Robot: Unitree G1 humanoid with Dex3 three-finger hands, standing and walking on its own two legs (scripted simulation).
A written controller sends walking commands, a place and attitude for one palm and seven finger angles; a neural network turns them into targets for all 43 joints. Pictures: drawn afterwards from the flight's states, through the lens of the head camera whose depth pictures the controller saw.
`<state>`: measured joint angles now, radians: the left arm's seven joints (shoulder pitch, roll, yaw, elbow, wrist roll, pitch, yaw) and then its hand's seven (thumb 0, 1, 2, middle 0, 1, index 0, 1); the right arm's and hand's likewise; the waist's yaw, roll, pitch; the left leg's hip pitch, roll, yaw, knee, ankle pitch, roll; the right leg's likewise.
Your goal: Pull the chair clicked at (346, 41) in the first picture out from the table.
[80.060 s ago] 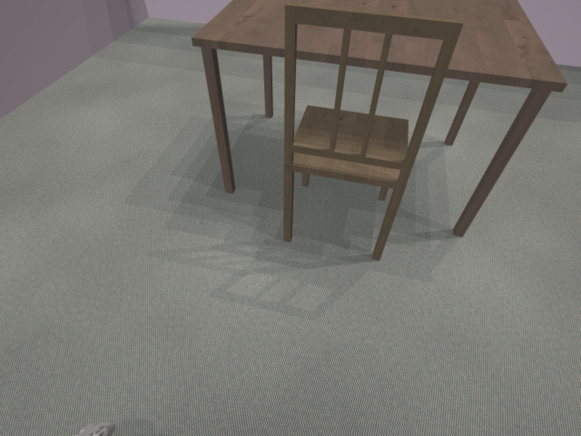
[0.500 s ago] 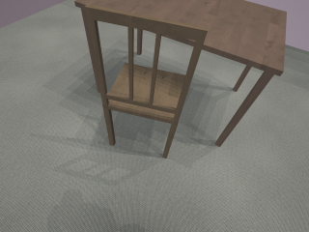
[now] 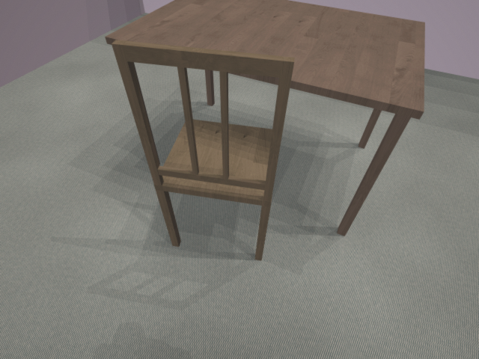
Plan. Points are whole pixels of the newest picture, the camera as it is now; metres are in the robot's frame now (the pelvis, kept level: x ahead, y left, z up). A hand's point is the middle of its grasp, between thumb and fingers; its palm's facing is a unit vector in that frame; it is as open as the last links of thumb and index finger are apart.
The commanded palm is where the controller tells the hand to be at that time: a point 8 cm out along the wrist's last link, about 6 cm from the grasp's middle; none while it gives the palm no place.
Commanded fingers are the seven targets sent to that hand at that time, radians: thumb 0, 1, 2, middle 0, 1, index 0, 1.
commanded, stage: let the arm hang, fingers relaxed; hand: left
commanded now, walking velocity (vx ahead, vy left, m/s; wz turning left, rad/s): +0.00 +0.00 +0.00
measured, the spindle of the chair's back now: (190, 128) +0.72 +0.18 -0.05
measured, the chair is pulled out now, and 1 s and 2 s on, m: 0.12 0.12 0.12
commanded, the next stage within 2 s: look to check the result in 0.18 s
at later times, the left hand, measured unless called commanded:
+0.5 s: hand out of the picture -0.02 +0.14 -0.18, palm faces +0.06 -0.99 -0.16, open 7.4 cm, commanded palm none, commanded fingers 0.00 0.90 0.90 -0.20 -0.30 -0.20 -0.30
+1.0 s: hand out of the picture +0.00 +0.14 -0.18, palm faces +0.05 -0.99 -0.16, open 7.4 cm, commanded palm none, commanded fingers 0.00 0.90 0.90 -0.20 -0.30 -0.20 -0.30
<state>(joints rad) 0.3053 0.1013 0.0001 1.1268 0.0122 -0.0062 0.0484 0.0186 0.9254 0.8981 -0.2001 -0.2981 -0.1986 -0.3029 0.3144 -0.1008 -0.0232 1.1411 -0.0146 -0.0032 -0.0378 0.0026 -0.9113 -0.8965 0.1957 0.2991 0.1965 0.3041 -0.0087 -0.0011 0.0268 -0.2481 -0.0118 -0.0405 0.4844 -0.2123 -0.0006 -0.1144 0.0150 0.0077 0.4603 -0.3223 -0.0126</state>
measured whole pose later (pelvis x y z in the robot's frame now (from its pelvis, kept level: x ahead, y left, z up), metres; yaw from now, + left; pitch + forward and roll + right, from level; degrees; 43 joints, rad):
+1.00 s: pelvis +0.02 -0.02 +0.00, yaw +0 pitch -2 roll +0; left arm 0.32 0.12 0.01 1.12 0.00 -0.01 0.05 0.01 0.91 0.90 -0.20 -0.30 -0.20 -0.30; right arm 0.30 -0.11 -0.02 1.15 -0.01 0.00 -0.05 0.00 -0.91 -0.90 0.19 0.30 0.20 0.30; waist 0.00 -0.01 0.05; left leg -0.21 0.01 -0.04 0.47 -0.24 -0.02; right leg -0.07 0.04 0.01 0.43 -0.33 -0.03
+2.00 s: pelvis +0.18 +0.01 -0.01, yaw +5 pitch +0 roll +2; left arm 0.31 0.13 0.04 1.08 0.02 0.00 0.05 0.01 0.92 0.90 -0.20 -0.30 -0.20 -0.30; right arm 0.17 -0.14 -0.04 1.02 -0.01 -0.02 -0.04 0.00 -0.92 -0.90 0.19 0.30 0.19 0.30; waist 0.03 -0.04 0.08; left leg -0.30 0.05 0.06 0.57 -0.27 -0.04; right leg -0.15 -0.06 -0.08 0.60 -0.45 0.00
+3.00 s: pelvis +0.15 +0.03 +0.00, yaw +2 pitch +1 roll +0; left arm 0.33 0.19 0.00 1.01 0.02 0.00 0.03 0.01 0.91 0.90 -0.20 -0.30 -0.20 -0.30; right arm 0.28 -0.17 0.00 1.02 -0.01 0.01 0.00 0.00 -0.91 -0.90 0.20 0.30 0.20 0.30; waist 0.00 -0.02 0.03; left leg -0.33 0.02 0.09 0.52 -0.20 0.02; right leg -0.18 -0.04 -0.03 0.52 -0.35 0.03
